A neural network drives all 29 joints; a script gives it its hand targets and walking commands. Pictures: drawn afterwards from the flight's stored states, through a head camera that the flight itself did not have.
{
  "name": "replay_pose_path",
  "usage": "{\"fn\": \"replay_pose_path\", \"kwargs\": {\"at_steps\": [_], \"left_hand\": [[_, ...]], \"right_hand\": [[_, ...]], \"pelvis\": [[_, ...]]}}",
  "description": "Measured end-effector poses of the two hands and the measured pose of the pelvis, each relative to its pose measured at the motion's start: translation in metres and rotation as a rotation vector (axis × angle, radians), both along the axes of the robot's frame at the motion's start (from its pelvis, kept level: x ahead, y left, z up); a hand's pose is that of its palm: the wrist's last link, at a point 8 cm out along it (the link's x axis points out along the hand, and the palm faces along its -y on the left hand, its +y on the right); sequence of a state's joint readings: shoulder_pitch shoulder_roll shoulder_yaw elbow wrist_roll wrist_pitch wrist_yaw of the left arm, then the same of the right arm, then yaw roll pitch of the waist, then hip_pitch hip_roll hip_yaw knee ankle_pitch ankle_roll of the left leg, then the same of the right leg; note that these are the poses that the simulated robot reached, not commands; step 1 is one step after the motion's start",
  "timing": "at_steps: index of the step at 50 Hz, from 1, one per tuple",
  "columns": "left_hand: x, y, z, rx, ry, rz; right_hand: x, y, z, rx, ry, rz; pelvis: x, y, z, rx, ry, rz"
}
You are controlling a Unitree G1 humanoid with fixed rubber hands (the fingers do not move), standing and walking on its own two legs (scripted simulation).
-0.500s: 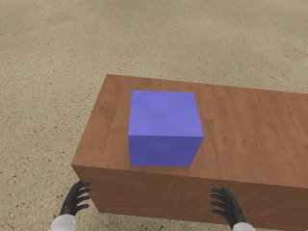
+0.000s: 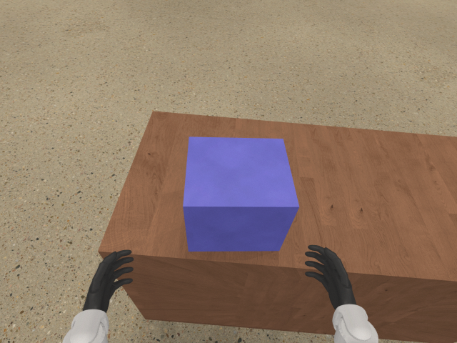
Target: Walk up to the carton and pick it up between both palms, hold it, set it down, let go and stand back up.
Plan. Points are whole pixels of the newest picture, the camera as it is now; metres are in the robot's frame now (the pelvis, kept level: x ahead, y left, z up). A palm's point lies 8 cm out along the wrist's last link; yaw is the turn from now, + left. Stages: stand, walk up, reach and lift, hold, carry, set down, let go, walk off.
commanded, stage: reach and lift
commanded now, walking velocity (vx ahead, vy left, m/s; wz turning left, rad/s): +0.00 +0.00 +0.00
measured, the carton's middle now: (235, 195) +0.44 -0.01 -0.04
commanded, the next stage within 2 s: none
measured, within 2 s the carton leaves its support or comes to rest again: neither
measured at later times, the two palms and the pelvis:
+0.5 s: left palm (105, 237) +0.30 +0.24 -0.01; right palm (336, 239) +0.31 -0.20 +0.00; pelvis -0.02 +0.01 -0.01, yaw +0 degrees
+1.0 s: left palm (111, 187) +0.37 +0.23 +0.05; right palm (328, 189) +0.39 -0.18 +0.06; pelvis -0.01 +0.00 +0.00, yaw -1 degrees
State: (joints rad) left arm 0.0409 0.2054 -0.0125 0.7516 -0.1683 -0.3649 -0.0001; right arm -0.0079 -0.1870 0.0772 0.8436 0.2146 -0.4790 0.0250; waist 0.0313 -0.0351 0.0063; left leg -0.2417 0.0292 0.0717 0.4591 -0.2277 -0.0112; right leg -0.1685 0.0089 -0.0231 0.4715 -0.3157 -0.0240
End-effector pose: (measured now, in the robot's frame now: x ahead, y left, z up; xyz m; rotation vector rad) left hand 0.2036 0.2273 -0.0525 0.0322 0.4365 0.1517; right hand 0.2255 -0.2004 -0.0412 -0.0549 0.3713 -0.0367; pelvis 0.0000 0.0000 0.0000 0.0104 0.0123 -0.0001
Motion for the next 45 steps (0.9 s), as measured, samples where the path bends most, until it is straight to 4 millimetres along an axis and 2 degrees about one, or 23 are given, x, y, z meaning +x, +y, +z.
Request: {"fn": "replay_pose_path", "kwargs": {"at_steps": [5,12,21,30,37,45], "left_hand": [[0.018,0.000,0.006,-0.004,-0.080,0.025],[0.054,0.000,0.032,0.011,-0.203,0.001],[0.084,0.007,0.039,0.003,-0.156,0.011],[0.109,0.005,0.058,0.004,-0.164,-0.008],[0.122,0.007,0.078,0.019,-0.188,-0.013],[0.147,0.008,0.093,0.013,-0.185,0.003]], "right_hand": [[0.007,-0.001,0.001,0.005,-0.032,-0.017],[0.035,-0.001,0.017,0.012,-0.118,-0.024],[0.067,-0.004,0.028,0.000,-0.063,-0.025],[0.109,0.004,0.058,0.011,-0.127,-0.003],[0.124,0.005,0.067,0.015,-0.124,0.001],[0.143,0.011,0.083,0.015,-0.108,0.015]], "pelvis": [[-0.006,0.001,-0.004,-0.005,0.048,0.001],[-0.013,0.004,-0.008,-0.011,0.095,-0.001],[-0.019,0.005,-0.008,-0.008,0.122,0.002],[-0.010,0.007,-0.005,-0.013,0.172,-0.003],[-0.007,0.007,-0.001,-0.016,0.149,-0.001],[-0.013,0.004,0.000,-0.016,0.166,-0.001]]}}
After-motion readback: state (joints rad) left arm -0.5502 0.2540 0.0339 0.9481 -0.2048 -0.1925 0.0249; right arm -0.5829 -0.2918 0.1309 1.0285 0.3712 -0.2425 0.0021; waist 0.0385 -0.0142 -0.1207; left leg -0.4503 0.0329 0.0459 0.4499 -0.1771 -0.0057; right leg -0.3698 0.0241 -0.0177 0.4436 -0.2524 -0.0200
